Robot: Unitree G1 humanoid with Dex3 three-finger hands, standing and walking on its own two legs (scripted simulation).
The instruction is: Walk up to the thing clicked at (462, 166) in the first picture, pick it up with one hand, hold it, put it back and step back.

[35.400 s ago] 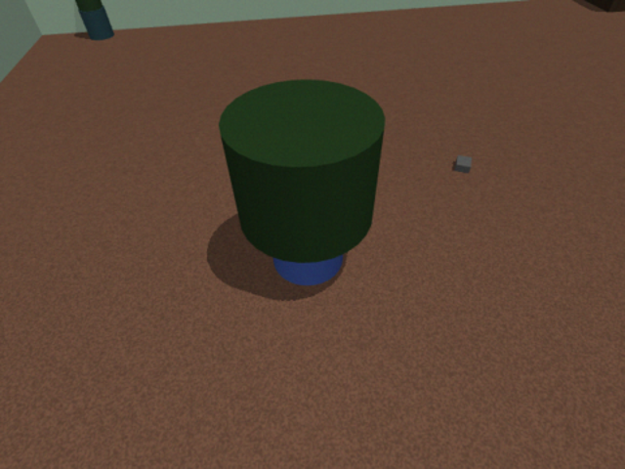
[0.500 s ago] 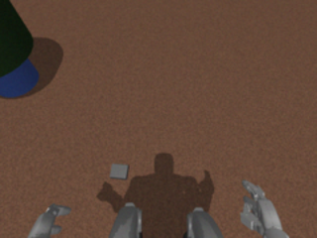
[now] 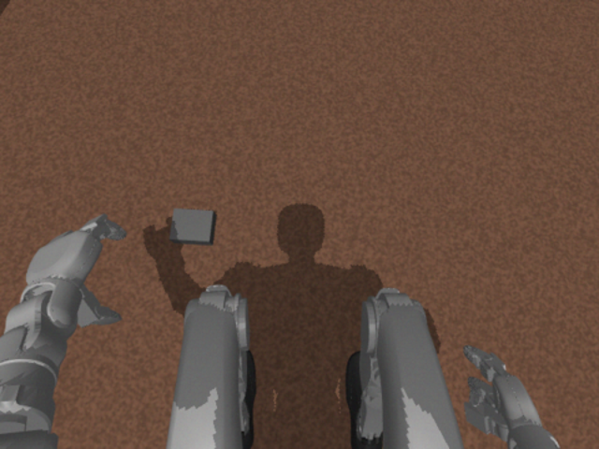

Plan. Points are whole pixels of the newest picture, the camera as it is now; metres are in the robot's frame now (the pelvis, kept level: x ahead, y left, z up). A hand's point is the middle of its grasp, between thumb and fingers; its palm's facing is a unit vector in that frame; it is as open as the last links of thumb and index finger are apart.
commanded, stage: rise first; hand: left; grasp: from above
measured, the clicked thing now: (193, 227) +0.49 +0.26 -0.42
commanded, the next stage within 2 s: approach in 1.40 s
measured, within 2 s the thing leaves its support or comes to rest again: neither
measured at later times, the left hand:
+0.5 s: hand (131, 250) +0.39 +0.31 -0.24, palm faces -0.48 -0.13 -0.87, open 13.3 cm
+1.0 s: hand (145, 240) +0.42 +0.31 -0.28, palm faces -0.47 -0.04 -0.88, open 12.9 cm
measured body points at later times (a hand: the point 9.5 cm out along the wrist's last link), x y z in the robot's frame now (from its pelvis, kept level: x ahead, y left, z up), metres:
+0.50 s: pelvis -0.01 +0.01 -0.08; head +0.21 +0.07 +0.30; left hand +0.41 +0.32 -0.19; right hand +0.07 -0.27 -0.20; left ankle +0.09 +0.13 -0.41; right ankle +0.08 -0.13 -0.41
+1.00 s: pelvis +0.00 +0.00 -0.12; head +0.23 +0.06 +0.27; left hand +0.44 +0.31 -0.23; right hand +0.07 -0.28 -0.23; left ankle +0.09 +0.13 -0.41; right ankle +0.08 -0.13 -0.41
